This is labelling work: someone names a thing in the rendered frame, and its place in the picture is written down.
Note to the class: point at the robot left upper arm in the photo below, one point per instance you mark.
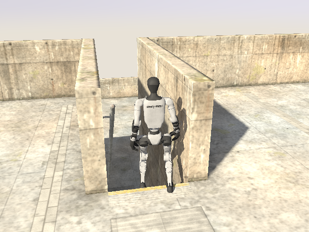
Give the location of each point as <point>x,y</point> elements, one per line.
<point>137,111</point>

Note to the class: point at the robot right upper arm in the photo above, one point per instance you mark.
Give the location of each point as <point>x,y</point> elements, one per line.
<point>171,108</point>

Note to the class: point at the right robot forearm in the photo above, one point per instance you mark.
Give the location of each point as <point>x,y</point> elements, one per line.
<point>176,126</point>

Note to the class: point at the robot right hand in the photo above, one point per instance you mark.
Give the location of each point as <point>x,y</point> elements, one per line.
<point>174,133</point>

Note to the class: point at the robot right foot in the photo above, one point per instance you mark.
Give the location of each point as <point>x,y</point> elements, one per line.
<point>169,188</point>

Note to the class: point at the left robot forearm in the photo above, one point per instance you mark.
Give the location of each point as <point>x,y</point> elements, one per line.
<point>134,132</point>

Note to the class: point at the humanoid robot torso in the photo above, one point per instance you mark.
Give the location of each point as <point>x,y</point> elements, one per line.
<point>154,116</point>

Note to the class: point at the robot left hand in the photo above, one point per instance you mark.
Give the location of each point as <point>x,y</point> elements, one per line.
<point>134,143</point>

